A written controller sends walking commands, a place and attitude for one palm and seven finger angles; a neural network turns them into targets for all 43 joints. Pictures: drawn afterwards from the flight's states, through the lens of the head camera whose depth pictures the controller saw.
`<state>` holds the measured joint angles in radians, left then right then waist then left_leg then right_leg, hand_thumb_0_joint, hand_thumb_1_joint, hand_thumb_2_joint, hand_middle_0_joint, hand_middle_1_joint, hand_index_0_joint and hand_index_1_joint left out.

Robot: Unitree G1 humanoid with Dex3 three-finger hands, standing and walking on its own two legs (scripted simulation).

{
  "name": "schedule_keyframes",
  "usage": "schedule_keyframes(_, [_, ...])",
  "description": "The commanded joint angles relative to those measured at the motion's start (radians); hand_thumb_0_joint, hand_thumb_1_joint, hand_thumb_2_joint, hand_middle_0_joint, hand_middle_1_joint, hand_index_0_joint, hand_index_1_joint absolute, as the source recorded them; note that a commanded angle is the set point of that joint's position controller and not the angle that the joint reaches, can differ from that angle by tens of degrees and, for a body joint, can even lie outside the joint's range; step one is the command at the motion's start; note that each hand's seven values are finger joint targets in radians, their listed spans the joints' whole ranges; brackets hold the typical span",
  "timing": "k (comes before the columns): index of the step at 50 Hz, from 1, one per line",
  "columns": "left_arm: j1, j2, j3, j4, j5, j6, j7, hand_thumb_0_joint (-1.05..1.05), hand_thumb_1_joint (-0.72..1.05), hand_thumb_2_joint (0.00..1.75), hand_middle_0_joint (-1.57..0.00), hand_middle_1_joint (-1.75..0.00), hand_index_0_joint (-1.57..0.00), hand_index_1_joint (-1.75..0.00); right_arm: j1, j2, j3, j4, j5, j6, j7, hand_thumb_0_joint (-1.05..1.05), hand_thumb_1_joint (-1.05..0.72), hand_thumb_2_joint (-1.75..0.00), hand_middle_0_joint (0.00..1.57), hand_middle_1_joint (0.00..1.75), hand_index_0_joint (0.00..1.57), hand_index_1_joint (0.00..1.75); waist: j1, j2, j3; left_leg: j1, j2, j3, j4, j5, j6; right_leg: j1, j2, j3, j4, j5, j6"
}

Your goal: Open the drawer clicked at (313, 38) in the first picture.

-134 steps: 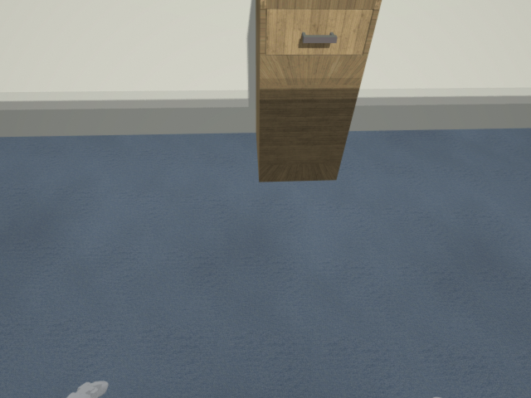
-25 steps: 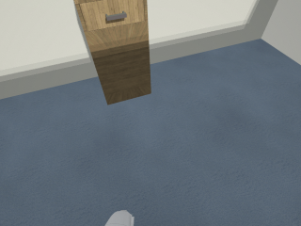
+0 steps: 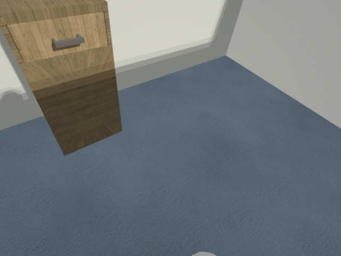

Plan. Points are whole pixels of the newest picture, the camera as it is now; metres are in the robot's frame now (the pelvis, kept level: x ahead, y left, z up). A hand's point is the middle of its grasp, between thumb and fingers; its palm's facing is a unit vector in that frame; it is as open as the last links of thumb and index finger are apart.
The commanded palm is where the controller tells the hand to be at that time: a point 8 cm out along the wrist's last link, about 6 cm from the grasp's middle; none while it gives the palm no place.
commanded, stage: walk to a spot facing it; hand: left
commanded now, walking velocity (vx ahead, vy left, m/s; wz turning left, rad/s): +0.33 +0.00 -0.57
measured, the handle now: (67, 40) +0.91 +0.56 +0.01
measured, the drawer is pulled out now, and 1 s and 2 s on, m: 0.00 0.00 0.00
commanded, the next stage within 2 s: turn to face it in 1.30 s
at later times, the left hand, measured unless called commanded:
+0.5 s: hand (148, 187) +0.36 +0.10 -0.18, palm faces -0.29 -0.95 -0.15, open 7.4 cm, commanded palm none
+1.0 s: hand (138, 166) +0.44 +0.15 -0.19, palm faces -0.35 -0.92 -0.16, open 7.4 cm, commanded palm none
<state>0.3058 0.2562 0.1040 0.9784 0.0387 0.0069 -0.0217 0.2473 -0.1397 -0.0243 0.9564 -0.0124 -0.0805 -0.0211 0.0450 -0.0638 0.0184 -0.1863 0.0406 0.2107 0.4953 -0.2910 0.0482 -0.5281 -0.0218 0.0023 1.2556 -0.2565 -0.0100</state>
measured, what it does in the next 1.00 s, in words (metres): walks ahead, turning right: right foot, then left foot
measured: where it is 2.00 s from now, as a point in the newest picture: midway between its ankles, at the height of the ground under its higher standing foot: (184, 219)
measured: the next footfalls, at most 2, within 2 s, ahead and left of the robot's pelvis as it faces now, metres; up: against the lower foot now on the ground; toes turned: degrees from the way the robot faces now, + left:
right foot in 0.40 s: +0.28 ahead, -0.10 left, +0.00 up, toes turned -22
left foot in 0.94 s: +0.57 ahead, +0.01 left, +0.00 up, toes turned -19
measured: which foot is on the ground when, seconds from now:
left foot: down 0.00-0.40, up 0.42-0.92, down 0.94-1.00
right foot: up 0.00-0.38, down 0.40-0.94, up 0.96-1.00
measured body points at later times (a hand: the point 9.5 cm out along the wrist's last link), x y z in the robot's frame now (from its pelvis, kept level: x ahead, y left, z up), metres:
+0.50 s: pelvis +0.21 -0.04 -0.02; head +0.24 -0.04 +0.43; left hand +0.37 +0.15 -0.17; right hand +0.06 -0.21 -0.17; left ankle +0.09 +0.11 -0.62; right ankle +0.24 -0.08 -0.74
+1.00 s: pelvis +0.43 -0.04 -0.01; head +0.47 -0.03 +0.43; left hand +0.46 +0.20 -0.18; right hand +0.48 -0.30 -0.13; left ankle +0.53 +0.02 -0.74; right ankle +0.26 -0.08 -0.68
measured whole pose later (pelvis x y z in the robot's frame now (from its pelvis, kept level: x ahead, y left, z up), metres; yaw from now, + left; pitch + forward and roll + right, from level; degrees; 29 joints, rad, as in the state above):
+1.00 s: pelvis +0.43 -0.04 -0.01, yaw -30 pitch +0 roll -1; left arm 0.43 0.17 0.05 1.08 0.01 -0.02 0.00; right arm 0.06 -0.15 -0.01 0.91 -0.02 -0.07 0.01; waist 0.09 -0.05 0.07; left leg -0.38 0.08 0.17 0.64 -0.24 0.04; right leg -0.25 0.05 0.05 1.02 -0.52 -0.02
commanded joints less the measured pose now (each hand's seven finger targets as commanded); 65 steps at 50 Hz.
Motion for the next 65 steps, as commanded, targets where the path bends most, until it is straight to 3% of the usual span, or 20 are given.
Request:
schedule_keyframes(1, [0.028, -0.027, -0.001, -0.053, 0.0, 0.015, -0.017, 0.0, 0.9, 0.9, -0.2, -0.3, -0.2, -0.3, 0.111, -0.11, -0.025, 0.001, 0.001, -0.027, -0.012, 0.0, -0.9, -0.9, 0.2, 0.3, 0.2, 0.3, -0.011, 0.16, 0.081, -0.001, 0.258, -0.149, -0.301, 0.253, -0.043, -0.16, -0.066, 0.03, 0.032, 0.132, 0.019])
schedule_keyframes(12, [-0.301, -0.061, -0.037, -0.14, -0.007, 0.003, -0.031, 0.0, 0.9, 0.9, -0.2, -0.3, -0.2, -0.3, 0.331, -0.137, -0.022, 0.103, -0.015, -0.017, -0.019, 0.0, -0.9, -0.9, 0.2, 0.3, 0.2, 0.3, -0.105, 0.135, 0.121, 0.309, 0.27, 0.017, -0.238, 0.721, 0.006, -0.23, -0.029, -0.147, -0.416, 0.106, -0.011])
schedule_keyframes(16, [-0.207, -0.033, -0.034, -0.115, -0.007, -0.011, -0.021, 0.0, 0.9, 0.9, -0.2, -0.3, -0.2, -0.3, 0.314, -0.181, -0.035, 0.104, -0.01, -0.003, -0.016, 0.0, -0.9, -0.9, 0.2, 0.3, 0.2, 0.3, -0.051, 0.214, 0.037, 0.336, 0.285, 0.108, -0.016, 1.159, 0.005, 0.003, 0.068, -0.228, -0.559, 0.0, -0.077])
schedule_keyframes(18, [-0.036, 0.015, -0.016, -0.068, -0.002, -0.027, -0.014, 0.0, 0.9, 0.9, -0.2, -0.3, -0.2, -0.3, 0.266, -0.206, -0.038, 0.08, -0.006, 0.0, -0.013, 0.0, -0.9, -0.9, 0.2, 0.3, 0.2, 0.3, 0.036, 0.243, -0.056, 0.237, 0.278, 0.127, 0.236, 1.142, -0.013, 0.274, 0.092, -0.223, -0.646, 0.007, -0.11])
schedule_keyframes(19, [0.105, 0.074, 0.001, -0.027, -0.002, -0.038, -0.009, 0.0, 0.9, 0.9, -0.2, -0.3, -0.2, -0.3, 0.226, -0.202, -0.036, 0.059, 0.005, 0.002, -0.002, 0.0, -0.9, -0.9, 0.2, 0.3, 0.2, 0.3, 0.107, 0.191, -0.143, 0.045, 0.27, 0.133, 0.481, 0.884, -0.035, 0.556, 0.021, -0.141, -0.72, 0.107, -0.149])
schedule_keyframes(20, [0.187, 0.176, 0.02, -0.013, -0.008, -0.046, 0.002, 0.0, 0.9, 0.9, -0.2, -0.3, -0.2, -0.3, 0.242, -0.133, -0.027, 0.021, 0.02, 0.002, 0.005, 0.0, -0.9, -0.9, 0.2, 0.3, 0.2, 0.3, 0.115, -0.03, -0.257, -0.297, 0.106, 0.103, 0.807, -0.054, -0.087, 0.83, -0.282, 0.339, -0.77, 0.231, -0.284])
schedule_keyframes(21, [0.187, 0.216, 0.027, -0.011, -0.036, -0.039, 0.018, 0.0, 0.9, 0.9, -0.2, -0.3, -0.2, -0.3, 0.173, -0.129, -0.033, -0.013, 0.02, 0.001, -0.001, 0.0, -0.9, -0.9, 0.2, 0.3, 0.2, 0.3, 0.097, -0.043, -0.267, -0.465, 0.036, -0.05, 1.025, -0.297, -0.086, 0.838, -0.398, 0.609, -0.889, 0.309, -0.365])
schedule_keyframes(22, [0.126, 0.2, 0.029, -0.023, -0.04, -0.033, 0.028, 0.0, 0.9, 0.9, -0.2, -0.3, -0.2, -0.3, 0.123, -0.129, -0.041, -0.024, 0.01, 0.003, -0.002, 0.0, -0.9, -0.9, 0.2, 0.3, 0.2, 0.3, 0.07, 0.061, -0.139, -0.515, 0.089, -0.158, 1.027, -0.191, -0.066, 0.732, -0.395, 0.492, -0.93, 0.235, -0.36])
schedule_keyframes(23, [0.065, 0.153, 0.013, -0.046, -0.039, -0.043, 0.028, 0.0, 0.9, 0.9, -0.2, -0.3, -0.2, -0.3, 0.128, -0.125, -0.039, -0.021, 0.001, 0.006, 0.006, 0.0, -0.9, -0.9, 0.2, 0.3, 0.2, 0.3, 0.037, 0.039, -0.093, -0.494, 0.121, -0.181, 0.981, -0.076, -0.075, 0.602, -0.332, 0.417, -0.964, 0.204, -0.215])
schedule_keyframes(25, [-0.027, 0.077, -0.015, -0.047, -0.037, -0.061, 0.03, 0.0, 0.9, 0.9, -0.2, -0.3, -0.2, -0.3, 0.131, -0.104, -0.039, 0.009, -0.007, 0.033, 0.004, 0.0, -0.9, -0.9, 0.2, 0.3, 0.2, 0.3, -0.041, 0.099, 0.02, -0.377, 0.157, -0.197, 0.86, -0.01, -0.085, 0.313, -0.264, 0.27, -1.01, 0.236, -0.122])
schedule_keyframes(27, [-0.044, 0.061, -0.02, -0.039, -0.022, -0.076, 0.032, 0.0, 0.9, 0.9, -0.2, -0.3, -0.2, -0.3, 0.177, -0.076, -0.038, 0.025, -0.012, 0.05, 0.005, 0.0, -0.9, -0.9, 0.2, 0.3, 0.2, 0.3, -0.088, 0.087, 0.049, -0.339, 0.149, -0.186, 0.779, -0.001, -0.096, 0.214, -0.215, 0.179, -1.025, 0.273, -0.178])
schedule_keyframes(31, [0.012, 0.044, -0.02, -0.012, -0.019, -0.091, 0.026, 0.0, 0.9, 0.9, -0.2, -0.3, -0.2, -0.3, 0.104, -0.07, -0.041, -0.004, -0.016, 0.055, 0.017, 0.0, -0.9, -0.9, 0.2, 0.3, 0.2, 0.3, -0.08, 0.003, 0.035, -0.402, 0.139, -0.173, 0.639, 0.081, -0.116, 0.256, -0.156, 0.147, -1.021, 0.3, -0.181])
schedule_keyframes(41, [0.168, 0.065, -0.024, 0.026, -0.014, -0.086, 0.041, 0.0, 0.9, 0.9, -0.2, -0.3, -0.2, -0.3, -0.241, -0.088, -0.026, -0.115, -0.011, 0.025, 0.04, 0.0, -0.9, -0.9, 0.2, 0.3, 0.2, 0.3, 0.028, -0.041, 0.019, -0.413, 0.053, -0.112, 0.221, 0.065, -0.101, 0.536, -0.157, 0.206, -0.89, 0.649, -0.158])
schedule_keyframes(43, [0.143, 0.083, -0.02, 0.015, -0.017, -0.08, 0.041, 0.0, 0.9, 0.9, -0.2, -0.3, -0.2, -0.3, -0.213, -0.107, -0.029, -0.112, -0.007, 0.019, 0.032, 0.0, -0.9, -0.9, 0.2, 0.3, 0.2, 0.3, 0.0, -0.055, 0.006, -0.28, 0.018, -0.097, 0.128, 0.052, -0.087, 0.503, -0.159, 0.22, -0.834, 0.725, -0.152])
schedule_keyframes(45, [0.09, 0.087, -0.013, 0.003, -0.026, -0.078, 0.041, 0.0, 0.9, 0.9, -0.2, -0.3, -0.2, -0.3, 0.002, -0.163, -0.047, -0.046, -0.011, 0.011, 0.009, 0.0, -0.9, -0.9, 0.2, 0.3, 0.2, 0.3, -0.107, -0.018, -0.084, 0.09, 0.014, -0.102, -0.035, 0.2, -0.064, 0.348, -0.103, 0.187, -0.617, 0.692, -0.096])
schedule_keyframes(46, [0.096, 0.046, -0.014, -0.008, -0.037, -0.076, 0.036, 0.0, 0.9, 0.9, -0.2, -0.3, -0.2, -0.3, 0.153, -0.267, -0.071, -0.009, -0.02, 0.004, -0.001, 0.0, -0.9, -0.9, 0.2, 0.3, 0.2, 0.3, -0.159, 0.156, -0.198, 0.36, 0.219, -0.299, -0.046, 0.348, -0.016, 0.168, 0.004, 0.11, -0.384, 0.345, -0.045])
schedule_keyframes(47, [0.145, 0.005, -0.022, -0.017, -0.047, -0.079, 0.027, 0.0, 0.9, 0.9, -0.2, -0.3, -0.2, -0.3, 0.241, -0.341, -0.081, 0.011, -0.019, 0.004, -0.002, 0.0, -0.9, -0.9, 0.2, 0.3, 0.2, 0.3, -0.15, 0.383, -0.3, 0.524, 0.51, -0.576, -0.067, 0.622, 0.099, -0.041, 0.081, 0.003, -0.047, -0.331, 0.0])
schedule_keyframes(50, [0.057, 0.018, -0.006, -0.014, -0.021, -0.05, 0.02, 0.0, 0.9, 0.9, -0.2, -0.3, -0.2, -0.3, 0.053, -0.193, -0.037, -0.036, -0.007, 0.01, -0.008, 0.0, -0.9, -0.9, 0.2, 0.3, 0.2, 0.3, -0.085, 0.177, -0.064, 0.147, 0.431, -0.364, -0.161, 0.508, 0.088, -0.076, -0.037, 0.036, 0.112, -0.201, 0.026])
schedule_keyframes(55, [0.094, -0.046, -0.001, -0.017, -0.017, 0.018, 0.0, 0.0, 0.9, 0.9, -0.2, -0.3, -0.2, -0.3, -0.005, -0.139, -0.027, -0.027, -0.005, 0.01, -0.015, 0.0, -0.9, -0.9, 0.2, 0.3, 0.2, 0.3, -0.01, 0.242, -0.018, -0.024, 0.318, -0.077, -0.184, 0.543, 0.039, 0.003, -0.066, -0.029, 0.013, -0.071, 0.055])
schedule_keyframes(65, [-0.141, -0.039, -0.006, -0.131, -0.012, 0.04, -0.005, 0.0, 0.9, 0.9, -0.2, -0.3, -0.2, -0.3, 0.047, -0.206, -0.07, -0.024, -0.018, 0.049, -0.002, 0.0, -0.9, -0.9, 0.2, 0.3, 0.2, 0.3, -0.071, 0.242, 0.015, 0.089, 0.351, 0.044, -0.137, 0.47, 0.058, 0.004, -0.072, -0.112, -0.409, -0.044, 0.069])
